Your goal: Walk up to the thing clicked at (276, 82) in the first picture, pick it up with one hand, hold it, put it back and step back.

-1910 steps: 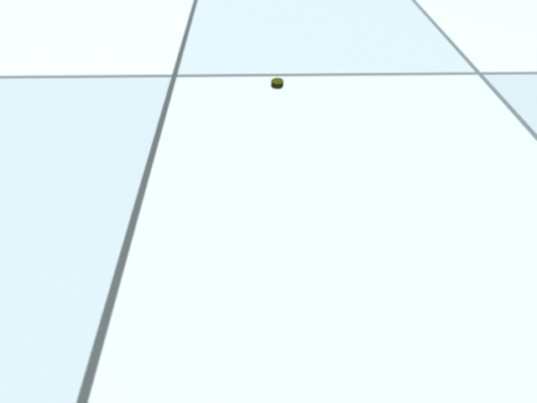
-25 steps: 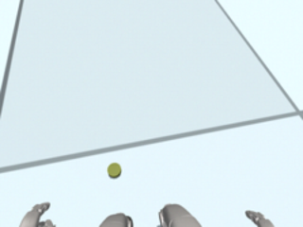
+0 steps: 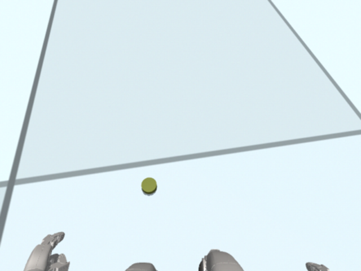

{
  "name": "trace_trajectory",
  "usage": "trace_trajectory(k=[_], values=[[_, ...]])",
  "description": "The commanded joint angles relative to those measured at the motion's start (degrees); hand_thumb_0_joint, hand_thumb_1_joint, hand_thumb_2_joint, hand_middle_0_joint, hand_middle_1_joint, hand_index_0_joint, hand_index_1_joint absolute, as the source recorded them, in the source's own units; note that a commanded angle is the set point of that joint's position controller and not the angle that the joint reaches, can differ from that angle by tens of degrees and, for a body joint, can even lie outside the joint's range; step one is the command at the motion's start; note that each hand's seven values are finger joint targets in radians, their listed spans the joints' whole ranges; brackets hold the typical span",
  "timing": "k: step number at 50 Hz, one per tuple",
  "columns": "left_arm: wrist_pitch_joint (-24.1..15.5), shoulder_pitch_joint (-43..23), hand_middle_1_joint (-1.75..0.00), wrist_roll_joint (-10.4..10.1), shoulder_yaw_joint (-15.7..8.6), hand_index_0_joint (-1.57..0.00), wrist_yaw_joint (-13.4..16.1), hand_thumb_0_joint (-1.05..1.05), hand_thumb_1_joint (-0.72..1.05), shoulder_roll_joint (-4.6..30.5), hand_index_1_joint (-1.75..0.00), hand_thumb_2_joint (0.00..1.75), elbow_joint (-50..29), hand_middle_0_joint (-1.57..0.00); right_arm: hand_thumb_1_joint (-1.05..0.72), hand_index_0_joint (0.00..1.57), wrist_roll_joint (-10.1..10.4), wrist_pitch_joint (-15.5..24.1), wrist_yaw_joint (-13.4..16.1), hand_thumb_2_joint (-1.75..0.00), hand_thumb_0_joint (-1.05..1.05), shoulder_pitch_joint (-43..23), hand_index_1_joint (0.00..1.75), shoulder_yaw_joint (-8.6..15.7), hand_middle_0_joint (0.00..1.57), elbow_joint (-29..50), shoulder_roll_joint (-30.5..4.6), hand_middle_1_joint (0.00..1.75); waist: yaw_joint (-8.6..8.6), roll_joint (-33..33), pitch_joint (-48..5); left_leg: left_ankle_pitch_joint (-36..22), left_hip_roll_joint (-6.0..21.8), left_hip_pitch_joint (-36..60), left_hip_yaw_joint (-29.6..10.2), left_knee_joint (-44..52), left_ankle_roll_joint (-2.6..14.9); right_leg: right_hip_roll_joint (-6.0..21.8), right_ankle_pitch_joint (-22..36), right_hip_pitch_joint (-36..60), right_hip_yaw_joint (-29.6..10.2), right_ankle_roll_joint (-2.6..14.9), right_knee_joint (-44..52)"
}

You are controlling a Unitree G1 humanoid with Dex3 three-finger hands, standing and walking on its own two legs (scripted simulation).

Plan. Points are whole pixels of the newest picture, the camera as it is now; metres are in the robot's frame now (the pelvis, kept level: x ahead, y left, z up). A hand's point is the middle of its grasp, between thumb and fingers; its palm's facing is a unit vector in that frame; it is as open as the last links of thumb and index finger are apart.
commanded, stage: step back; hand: left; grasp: from above
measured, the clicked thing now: (149, 185) +0.55 +0.15 -0.73
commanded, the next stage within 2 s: none
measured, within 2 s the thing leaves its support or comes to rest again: neither
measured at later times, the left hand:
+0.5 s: hand out of the picture -0.06 +0.24 -0.13, palm faces -0.07 -0.91 -0.40, open 7.4 cm
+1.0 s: hand out of the picture -0.21 +0.24 -0.14, palm faces -0.07 -0.92 -0.38, open 7.4 cm
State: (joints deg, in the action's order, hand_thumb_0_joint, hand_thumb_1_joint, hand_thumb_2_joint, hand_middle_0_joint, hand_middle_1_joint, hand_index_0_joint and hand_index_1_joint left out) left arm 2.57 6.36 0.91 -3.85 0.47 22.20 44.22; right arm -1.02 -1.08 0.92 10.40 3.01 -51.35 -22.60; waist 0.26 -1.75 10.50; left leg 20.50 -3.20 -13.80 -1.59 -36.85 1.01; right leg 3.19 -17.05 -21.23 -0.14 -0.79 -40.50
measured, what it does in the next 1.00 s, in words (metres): walks backwards: right foot, then left foot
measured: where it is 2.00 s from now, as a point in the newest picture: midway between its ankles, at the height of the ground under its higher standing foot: outside the picture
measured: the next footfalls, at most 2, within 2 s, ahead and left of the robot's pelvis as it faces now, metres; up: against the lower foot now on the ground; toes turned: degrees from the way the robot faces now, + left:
right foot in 0.38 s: -0.11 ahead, -0.15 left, +0.00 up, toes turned -2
left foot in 0.68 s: -0.17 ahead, +0.09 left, +0.00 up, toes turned -3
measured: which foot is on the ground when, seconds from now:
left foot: down 0.00-0.40, up 0.42-0.66, down 0.68-1.00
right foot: down 0.00-0.00, up 0.02-0.36, down 0.38-0.70, up 0.72-1.00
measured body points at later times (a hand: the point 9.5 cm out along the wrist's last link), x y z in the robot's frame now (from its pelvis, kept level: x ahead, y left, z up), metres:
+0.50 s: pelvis -0.15 -0.02 +0.01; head -0.11 -0.04 +0.45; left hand -0.06 +0.29 -0.10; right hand -0.06 -0.35 -0.11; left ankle -0.09 +0.10 -0.66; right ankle -0.15 -0.15 -0.72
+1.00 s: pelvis -0.33 -0.02 +0.01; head -0.27 -0.01 +0.45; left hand -0.21 +0.29 -0.12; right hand -0.22 -0.35 -0.09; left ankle -0.21 +0.09 -0.72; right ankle -0.39 -0.17 -0.68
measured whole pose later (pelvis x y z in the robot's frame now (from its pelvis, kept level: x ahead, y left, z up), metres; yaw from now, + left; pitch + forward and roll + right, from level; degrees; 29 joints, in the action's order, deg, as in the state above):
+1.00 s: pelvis -0.33 -0.02 +0.01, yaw -5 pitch -2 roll -1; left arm 3.8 9.6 0.8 -4.8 0.0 23.2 47.8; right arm -2.3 -0.9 1.0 6.4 2.4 -46.8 -22.1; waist 0.8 -0.9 9.5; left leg 9.2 2.8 -23.6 0.8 -34.8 1.1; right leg -2.0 -29.3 -17.3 -5.1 -0.6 -52.6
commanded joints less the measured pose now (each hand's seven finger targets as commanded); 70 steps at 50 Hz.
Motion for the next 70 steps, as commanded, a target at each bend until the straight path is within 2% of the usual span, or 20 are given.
trace_trajectory(k=[1,4,16,18,19,20,21,24,30,33,36,39,47,52,54,58,63,66,69,70], values=[[-0.11,-3.06,-0.3,0.05,-3.72,-0.2,1.61,0.0,0.9,11.19,-0.3,0.9,-5.28,-0.2,-0.9,0.2,-0.72,1.85,0.18,-0.9,0.0,1.31,0.3,5.45,0.2,5.58,-21.14,0.3,-4.46,15.09,-11.83,-31.24,27.0,-1.39,-31.34,18.03,16.46,-8.39,-21.22,-2.93,-8.38,1.89,-21.07],[0.03,2.56,-0.3,-1.07,-3.72,-0.2,1.55,0.0,0.9,10.18,-0.3,0.9,-2.5,-0.2,-0.9,0.2,-0.74,1.92,1.03,-0.9,0.0,-4.29,0.3,3.33,0.2,6.06,-14.31,0.3,1.09,7.54,-11.54,-38.19,18.56,4.46,-14.19,11.36,11.81,-8.62,-14.79,-8.02,-12.36,2.75,-31.11],[-0.88,8.89,-0.3,0.21,-4.29,-0.2,0.01,0.0,0.9,9.34,-0.3,0.9,0.5,-0.2,-0.9,0.2,-0.53,0.4,1.09,-0.9,0.0,-3.05,0.3,4.03,0.2,8.31,-15.64,0.3,-0.36,13.13,-15.79,-24.8,16.49,2.85,-9.85,6.81,10.26,-4.18,-4.31,7.87,-0.83,1.3,7.33],[-1.43,12.49,-0.3,1.1,-4.88,-0.2,-0.09,0.0,0.9,10.78,-0.3,0.9,2.27,-0.2,-0.9,0.2,0.41,-0.26,0.75,-0.9,0.0,-3.89,0.3,3.38,0.2,8.58,-13.68,0.3,1.19,9.84,-15.45,-14.25,12.49,-7.32,-7.62,2.75,5.09,-2.9,3.31,15.99,-2.9,3.2,15.57],[-1.82,12.12,-0.3,1.84,-6.06,-0.2,-0.15,0.0,0.9,15.19,-0.3,0.9,1.26,-0.2,-0.9,0.2,0.76,-0.32,0.6,-0.9,0.0,-2.8,0.3,2.45,0.2,9.33,-10.48,0.3,0.8,-3.98,-13.38,-0.32,4.64,-18.42,-5.13,-6.89,1.25,7.29,0.3,17.14,-19.75,6.41,18.73],[-1.43,7.41,-0.3,1.34,-7.08,-0.2,-0.18,0.0,0.9,21.2,-0.3,0.9,-1.13,-0.2,-0.9,0.2,0.99,-0.28,1.48,-0.9,0.0,-6.32,0.3,2.82,0.2,10.45,-9.95,0.3,3.44,-14.85,-10.72,14.42,-2.37,-16.91,-3.34,-20.82,-1.21,19.54,4.96,3.42,-30.49,17.08,23.06],[-1.71,3.74,-0.3,1.3,-6.69,-0.2,0.07,0.0,0.9,20.75,-0.3,0.9,-2.93,-0.2,-0.9,0.2,0.76,-0.46,1.7,-0.9,0.0,-5.63,0.3,3.61,0.2,9.52,-11.97,0.3,2.29,-12.25,-7.49,14.71,-0.44,-13.45,-7.93,-29.08,-1.79,21.5,5.6,-4.59,-32.3,18.79,23.99],[-1.88,-4.1,-0.3,1.49,-5.09,-0.2,0.87,0.0,0.9,14.17,-0.3,0.9,-3.92,-0.2,-0.9,0.2,1.41,-0.05,1.22,-0.9,0.0,0.92,0.3,2.97,0.2,6.24,-11.01,0.3,-2.53,-6.93,-7.13,6.77,-3.54,-12.85,-6.96,-33.27,-1.37,10.0,18.12,-0.52,-12.81,12.68,16.14],[-1.24,1.69,-0.3,1.49,-4.54,-0.2,1.69,0.0,0.9,13.58,-0.3,0.9,-4.48,-0.2,-0.9,0.2,0.15,0.55,0.94,-0.9,0.0,0.63,0.3,2.51,0.2,7.08,-9.82,0.3,1.67,-9.42,-10.92,9.8,1.25,-10.89,-1.43,-9.52,-1.43,11.34,27.81,13.88,-12.57,12.38,10.02],[-0.01,0.85,-0.3,0.27,-3.44,-0.2,1.14,0.0,0.9,12.64,-0.3,0.9,-5.01,-0.2,-0.9,0.2,-0.25,1.21,0.69,-0.9,0.0,5.6,0.3,3.13,0.2,4.6,-9.61,0.3,-0.55,-5.2,-12.91,-9.16,1.03,0.27,2.28,13.47,-0.19,7.14,22.12,10.87,-8.89,8.23,1.32],[0.26,-2.66,-0.3,0.25,-4.03,-0.2,1.91,0.0,0.9,11.83,-0.3,0.9,-5.7,-0.2,-0.9,0.2,-1.13,1.54,0.31,-0.9,0.0,1.94,0.3,5.89,0.2,7.03,-22.36,0.3,-3.49,14.32,-12.09,-24.97,27.48,-4.61,-33.35,18.46,17.11,-7.02,-22.03,-3.34,-8.16,1.82,-23.71],[0.89,2.09,-0.3,-0.83,-3.98,-0.2,1.64,0.0,0.9,10.86,-0.3,0.9,-2.16,-0.2,-0.9,0.2,-1.13,1.87,1.34,-0.9,0.0,-3.88,0.3,3.67,0.2,6.62,-15.11,0.3,1.78,5.85,-10.39,-29.92,18.79,-2.08,-16.13,13.42,11.91,-8.51,-13.69,-6.59,-13.23,2.83,-35.38],[0.11,3.79,-0.3,0.18,-3.7,-0.2,0.27,0.0,0.9,10.04,-0.3,0.9,-1.44,-0.2,-0.9,0.2,-1.36,0.77,1.25,-0.9,0.0,-0.56,0.3,4.0,0.2,7.3,-14.86,0.3,-1.85,11.94,-13.12,-21.41,18.67,6.74,-13.3,12.08,13.14,-5.01,-13.25,-2.94,-5.12,-0.56,-11.31],[-0.62,13.71,-0.3,1.12,-4.55,-0.2,-0.11,0.0,0.9,11.33,-0.3,0.9,4.73,-0.2,-0.9,0.2,-0.4,-1.09,0.46,-0.9,0.0,-3.51,0.3,3.4,0.2,8.06,-13.96,0.3,1.84,9.73,-15.09,-6.62,12.05,-8.92,-7.43,5.94,4.62,-3.28,-2.2,15.22,-1.44,3.63,14.79],[-0.35,7.41,-0.3,2.01,-6.83,-0.2,-0.03,0.0,0.9,22.01,-0.3,0.9,0.72,-0.2,-0.9,0.2,0.0,-0.92,1.35,-0.9,0.0,-6.33,0.3,2.72,0.2,10.2,-9.5,0.3,4.24,-14.76,-8.21,13.57,-2.3,-18.54,-3.48,-18.66,-1.75,20.46,-13.65,-2.2,-30.95,16.27,26.75],[-1.85,-4.42,-0.3,2.15,-4.63,-0.2,1.03,0.0,0.9,15.15,-0.3,0.9,-2.28,-0.2,-0.9,0.2,0.5,-0.6,1.11,-0.9,0.0,-0.36,0.3,3.23,0.2,6.4,-11.57,0.3,-2.26,-5.08,-6.72,5.96,-2.49,-12.56,-6.94,-32.98,-1.97,11.67,10.31,-4.91,-12.03,12.61,16.61],[-2.61,3.53,-0.3,2.44,-5.02,-0.2,0.87,0.0,0.9,15.87,-0.3,0.9,-0.35,-0.2,-0.9,0.2,-0.6,0.78,0.06,-0.9,0.0,-2.07,0.3,2.82,0.2,6.12,-10.61,0.3,3.41,-9.83,-10.18,9.59,2.13,-14.66,-0.48,-10.75,-2.01,11.61,0.12,13.24,-13.67,12.18,14.91],[-1.87,2.22,-0.3,1.25,-4.15,-0.2,0.16,0.0,0.9,15.45,-0.3,0.9,0.35,-0.2,-0.9,0.2,-0.68,1.97,-0.12,-0.9,0.0,3.18,0.3,3.04,0.2,2.07,-9.21,0.3,0.43,-8.34,-11.11,1.93,1.44,2.25,3.13,13.51,-0.44,10.03,-1.1,6.52,-10.64,9.82,9.93],[-1.6,1.11,-0.3,0.03,-2.69,-0.2,0.11,0.0,0.9,11.02,-0.3,0.9,1.78,-0.2,-0.9,0.2,-1.5,3.03,0.03,-0.9,0.0,0.54,0.3,4.56,0.2,1.44,-18.86,0.3,-0.88,12.37,-8.82,21.32,22.33,-1.01,-31.29,24.28,11.18,-0.56,-16.84,-7.45,-0.98,1.79,-7.79],[-1.81,-1.95,-0.3,0.77,-3.71,-0.2,0.14,0.0,0.9,14.1,-0.3,0.9,2.57,-0.2,-0.9,0.2,-1.36,3.27,-0.21,-0.9,0.0,-1.6,0.3,4.89,0.2,1.65,-18.67,0.3,-1.17,8.42,-3.79,25.94,23.28,-11.28,-32.04,26.38,12.8,0.48,-16.3,-2.32,-4.98,2.16,-12.48]])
